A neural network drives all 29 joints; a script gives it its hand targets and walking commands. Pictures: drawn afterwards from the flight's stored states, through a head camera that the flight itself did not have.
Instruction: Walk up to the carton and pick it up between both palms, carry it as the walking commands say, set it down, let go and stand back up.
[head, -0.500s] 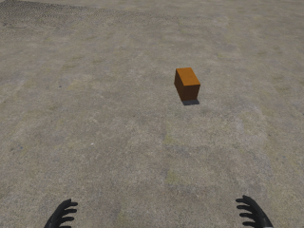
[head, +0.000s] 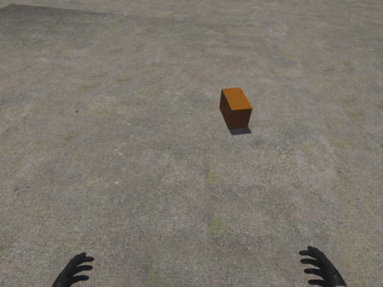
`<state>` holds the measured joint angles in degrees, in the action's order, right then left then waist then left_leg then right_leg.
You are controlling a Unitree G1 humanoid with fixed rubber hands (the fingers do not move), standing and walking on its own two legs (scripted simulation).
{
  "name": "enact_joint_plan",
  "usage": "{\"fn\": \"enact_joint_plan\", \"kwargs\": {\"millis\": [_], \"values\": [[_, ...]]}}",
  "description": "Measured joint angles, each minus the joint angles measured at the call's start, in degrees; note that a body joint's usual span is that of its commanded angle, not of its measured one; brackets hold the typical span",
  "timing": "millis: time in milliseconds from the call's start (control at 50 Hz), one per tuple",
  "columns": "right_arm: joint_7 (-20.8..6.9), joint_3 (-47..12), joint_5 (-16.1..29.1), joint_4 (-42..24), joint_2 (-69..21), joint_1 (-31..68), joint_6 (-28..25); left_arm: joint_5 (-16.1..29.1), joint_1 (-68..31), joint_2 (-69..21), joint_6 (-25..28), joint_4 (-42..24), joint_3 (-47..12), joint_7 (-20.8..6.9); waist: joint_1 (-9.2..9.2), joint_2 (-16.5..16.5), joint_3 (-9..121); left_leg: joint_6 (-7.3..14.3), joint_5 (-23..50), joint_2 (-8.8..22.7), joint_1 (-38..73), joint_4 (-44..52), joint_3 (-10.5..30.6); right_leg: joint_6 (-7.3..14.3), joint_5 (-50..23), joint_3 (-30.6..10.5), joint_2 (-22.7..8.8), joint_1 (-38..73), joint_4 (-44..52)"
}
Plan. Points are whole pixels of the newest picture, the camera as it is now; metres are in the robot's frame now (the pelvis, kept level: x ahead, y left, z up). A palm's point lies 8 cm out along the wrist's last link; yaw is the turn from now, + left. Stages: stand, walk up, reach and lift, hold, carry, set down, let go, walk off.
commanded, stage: stand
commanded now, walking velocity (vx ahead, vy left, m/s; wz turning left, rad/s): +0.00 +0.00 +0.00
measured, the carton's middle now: (234, 107) +1.52 -0.38 -0.66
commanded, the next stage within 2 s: walk up in 0.86 s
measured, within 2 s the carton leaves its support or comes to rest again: neither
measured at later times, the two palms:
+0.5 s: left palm out of the picture +0.13 +0.27 -0.07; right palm out of the picture +0.14 -0.29 -0.06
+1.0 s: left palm out of the picture +0.13 +0.26 -0.07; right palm out of the picture +0.13 -0.30 -0.07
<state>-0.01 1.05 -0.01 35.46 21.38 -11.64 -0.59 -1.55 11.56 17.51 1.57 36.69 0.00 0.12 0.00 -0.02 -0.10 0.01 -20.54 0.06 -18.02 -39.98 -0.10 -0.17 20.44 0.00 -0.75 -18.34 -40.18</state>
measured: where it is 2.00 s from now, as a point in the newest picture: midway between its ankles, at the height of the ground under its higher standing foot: (214, 284)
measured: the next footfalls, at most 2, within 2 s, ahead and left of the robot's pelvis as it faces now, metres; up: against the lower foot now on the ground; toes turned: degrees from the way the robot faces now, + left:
right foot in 1.40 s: +0.07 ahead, -0.24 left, +0.00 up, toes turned -8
left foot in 1.76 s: +0.37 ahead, +0.03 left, +0.00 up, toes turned -1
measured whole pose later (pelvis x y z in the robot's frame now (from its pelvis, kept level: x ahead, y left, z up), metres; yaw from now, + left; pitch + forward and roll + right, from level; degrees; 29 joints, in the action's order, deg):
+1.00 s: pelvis -0.01 -0.01 +0.00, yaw +0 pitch -3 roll +1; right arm -0.2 1.1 0.0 38.8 22.0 -11.6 -0.7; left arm -1.3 11.6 18.0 1.6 39.9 0.0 -0.1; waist 0.0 0.0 -0.2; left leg 0.0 -18.9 0.0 -17.5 -38.8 -0.1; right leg -0.2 19.4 0.0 -0.8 -18.3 -40.1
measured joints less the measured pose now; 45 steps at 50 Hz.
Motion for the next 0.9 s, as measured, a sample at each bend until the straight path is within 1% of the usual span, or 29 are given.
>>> {"fn": "enact_joint_plan", "kwargs": {"millis": [900], "values": [[-0.2, 0.0, 0.0, 3.1, 0.5, 0.0, -0.1, 0.2, 0.0, 0.4, 0.0, 3.1, 0.0, -0.2, 0.0, 0.0, -0.1, 0.0, 1.5, 0.0, 0.5, 1.0, 0.0, 0.0, -1.1, 0.0, 0.0, 0.1, 0.0]]}}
